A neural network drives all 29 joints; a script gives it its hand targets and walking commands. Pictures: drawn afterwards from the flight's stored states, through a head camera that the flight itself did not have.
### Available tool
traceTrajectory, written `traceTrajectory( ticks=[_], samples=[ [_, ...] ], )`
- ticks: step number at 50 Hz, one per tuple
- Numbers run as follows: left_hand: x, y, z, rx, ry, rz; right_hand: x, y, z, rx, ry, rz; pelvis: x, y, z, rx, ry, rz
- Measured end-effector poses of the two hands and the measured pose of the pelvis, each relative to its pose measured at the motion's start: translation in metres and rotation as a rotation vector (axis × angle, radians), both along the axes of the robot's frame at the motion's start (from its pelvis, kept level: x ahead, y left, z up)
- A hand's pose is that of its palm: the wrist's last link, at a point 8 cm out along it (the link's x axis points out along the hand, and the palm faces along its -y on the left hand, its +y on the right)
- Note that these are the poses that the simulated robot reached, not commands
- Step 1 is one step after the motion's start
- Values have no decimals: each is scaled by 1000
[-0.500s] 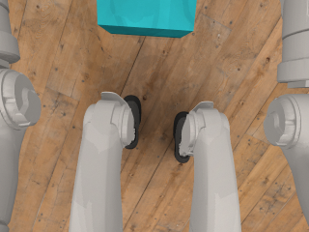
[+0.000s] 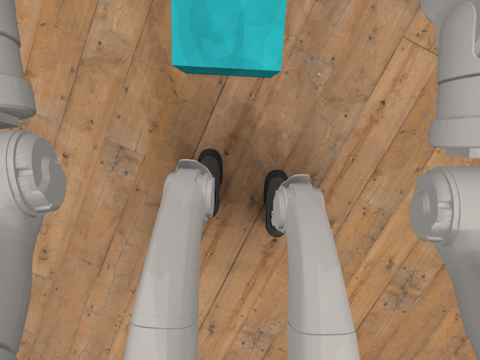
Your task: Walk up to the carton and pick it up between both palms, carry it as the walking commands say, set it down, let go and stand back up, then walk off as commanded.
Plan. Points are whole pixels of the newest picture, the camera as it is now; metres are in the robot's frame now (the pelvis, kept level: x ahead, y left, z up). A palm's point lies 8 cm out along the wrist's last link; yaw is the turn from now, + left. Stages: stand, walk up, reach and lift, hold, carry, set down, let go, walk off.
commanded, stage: set down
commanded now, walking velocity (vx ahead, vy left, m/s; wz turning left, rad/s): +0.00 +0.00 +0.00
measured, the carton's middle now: (229, 15) +0.60 +0.08 -0.51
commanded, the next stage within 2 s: let go in 0.18 s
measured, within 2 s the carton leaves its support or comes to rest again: neither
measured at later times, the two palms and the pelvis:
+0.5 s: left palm out of the picture +0.47 +0.31 -0.06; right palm out of the picture +0.50 -0.16 -0.04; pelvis +0.02 +0.02 +0.07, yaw +0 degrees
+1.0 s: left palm out of the picture +0.29 +0.26 +0.05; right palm out of the picture +0.32 -0.20 +0.06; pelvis +0.06 +0.02 +0.13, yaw +2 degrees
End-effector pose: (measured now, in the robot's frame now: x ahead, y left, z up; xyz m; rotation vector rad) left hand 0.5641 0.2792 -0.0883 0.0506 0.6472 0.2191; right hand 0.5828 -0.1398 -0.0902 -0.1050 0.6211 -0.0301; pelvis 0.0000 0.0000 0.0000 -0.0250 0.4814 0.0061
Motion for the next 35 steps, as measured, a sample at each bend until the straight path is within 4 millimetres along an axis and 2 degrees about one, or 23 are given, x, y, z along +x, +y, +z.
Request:
traceTrajectory(
  ticks=[3, 7, 12, 15, 19, 22, 30, 35],
  samples=[
    [-2, 3, 20, -5, -10, -2, 2, 2, 19, 0, 10, -3, -2, 1, 13, -2, -13, 0],
    [-2, 7, 36, -25, -18, -10, 4, 5, 28, -10, 66, -2, -2, 3, 26, -8, 5, 3],
    [-11, 20, 35, -34, 5, 1, -6, -1, 22, -44, 109, -8, 3, 8, 37, -16, 28, 6],
    [-22, 26, 24, -34, 43, 3, -18, -5, 17, -64, 121, -9, 5, 11, 44, -21, 6, 8],
    [-50, 28, 8, -1, 120, -37, -42, -6, 19, -77, 102, 8, 9, 16, 55, -28, -44, 13],
    [-76, 28, 12, 44, 164, -90, -64, -13, 31, -101, 116, 6, 14, 20, 62, -32, -73, 15],
    [-138, 37, 58, 71, 194, -104, -124, -28, 81, -121, 148, 22, 22, 22, 86, -33, -195, 25],
    [-182, 31, 94, 26, 177, -74, -167, -30, 114, -63, 156, 5, 36, 23, 96, -29, -186, 29]
  ],
)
